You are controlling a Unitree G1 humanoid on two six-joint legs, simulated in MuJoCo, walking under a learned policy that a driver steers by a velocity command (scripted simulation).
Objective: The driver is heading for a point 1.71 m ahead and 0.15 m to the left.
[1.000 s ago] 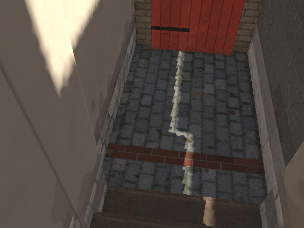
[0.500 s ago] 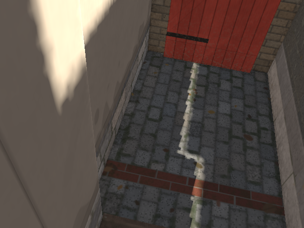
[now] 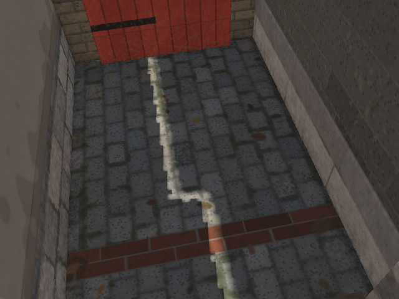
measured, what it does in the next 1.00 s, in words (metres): goes down: left foot 0.18 m lower, then right foot 0.18 m lower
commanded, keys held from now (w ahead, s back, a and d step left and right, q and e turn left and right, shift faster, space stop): w+e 0.08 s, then w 0.92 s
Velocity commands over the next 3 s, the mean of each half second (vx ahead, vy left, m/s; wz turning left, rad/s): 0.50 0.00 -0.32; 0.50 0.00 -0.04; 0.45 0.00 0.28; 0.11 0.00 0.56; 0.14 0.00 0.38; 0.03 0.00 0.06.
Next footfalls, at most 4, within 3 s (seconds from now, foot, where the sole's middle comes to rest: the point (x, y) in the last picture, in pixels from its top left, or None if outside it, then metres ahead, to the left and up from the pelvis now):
0.42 left None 0.33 0.07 -0.94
0.96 right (238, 270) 0.70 -0.11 -1.12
1.34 left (204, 204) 1.04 0.02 -1.12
1.92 right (236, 182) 1.16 -0.15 -1.12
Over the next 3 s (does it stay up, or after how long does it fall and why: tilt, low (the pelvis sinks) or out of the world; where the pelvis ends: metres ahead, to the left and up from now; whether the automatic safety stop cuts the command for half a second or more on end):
stays up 1.12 0.01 -0.34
